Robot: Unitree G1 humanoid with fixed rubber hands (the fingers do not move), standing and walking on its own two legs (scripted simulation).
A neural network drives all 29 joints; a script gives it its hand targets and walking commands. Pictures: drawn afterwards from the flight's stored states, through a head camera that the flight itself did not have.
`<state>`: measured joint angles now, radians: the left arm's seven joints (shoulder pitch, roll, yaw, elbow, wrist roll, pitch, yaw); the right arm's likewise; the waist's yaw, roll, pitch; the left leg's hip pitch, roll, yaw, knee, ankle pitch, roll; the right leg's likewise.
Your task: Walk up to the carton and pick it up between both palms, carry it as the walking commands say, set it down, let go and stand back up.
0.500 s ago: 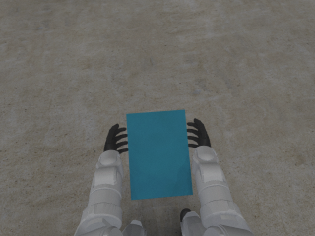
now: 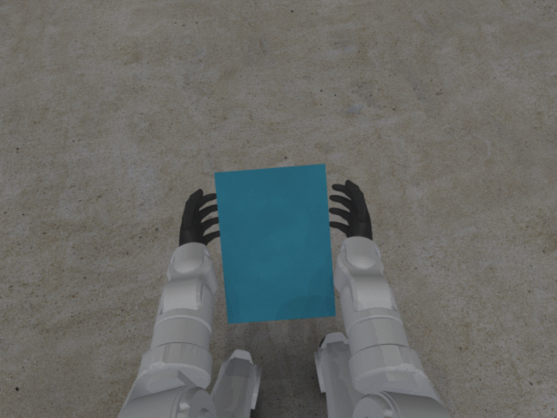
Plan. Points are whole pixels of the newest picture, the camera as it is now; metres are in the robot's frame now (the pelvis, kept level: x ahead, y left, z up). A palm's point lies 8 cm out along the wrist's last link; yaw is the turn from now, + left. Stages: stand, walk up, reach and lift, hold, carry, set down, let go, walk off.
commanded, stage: set down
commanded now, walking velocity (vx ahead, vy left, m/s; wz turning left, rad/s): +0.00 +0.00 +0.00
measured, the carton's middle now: (277, 234) +0.41 +0.01 -0.15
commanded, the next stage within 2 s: none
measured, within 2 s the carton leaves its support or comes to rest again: neither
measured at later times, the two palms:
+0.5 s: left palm (218, 240) +0.40 +0.12 -0.16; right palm (355, 239) +0.40 -0.12 -0.16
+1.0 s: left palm (222, 242) +0.43 +0.13 -0.24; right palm (341, 239) +0.43 -0.11 -0.25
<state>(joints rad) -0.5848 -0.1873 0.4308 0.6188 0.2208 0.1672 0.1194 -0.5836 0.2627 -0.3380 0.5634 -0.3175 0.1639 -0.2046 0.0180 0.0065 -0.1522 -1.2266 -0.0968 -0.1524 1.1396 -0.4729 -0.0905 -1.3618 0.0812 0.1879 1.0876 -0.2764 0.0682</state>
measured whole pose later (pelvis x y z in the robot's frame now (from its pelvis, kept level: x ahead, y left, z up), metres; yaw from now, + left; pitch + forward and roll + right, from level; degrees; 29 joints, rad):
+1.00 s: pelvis -0.03 +0.00 -0.15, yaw +4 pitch +42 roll +5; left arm -0.95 -0.08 0.41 0.76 0.16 0.19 0.17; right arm -0.93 0.12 -0.37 0.70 -0.22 0.18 -0.25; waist -0.01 0.00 -0.11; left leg -1.84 -0.18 -0.13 1.71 -0.62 -0.13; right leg -1.98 0.13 0.21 1.64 -0.40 0.12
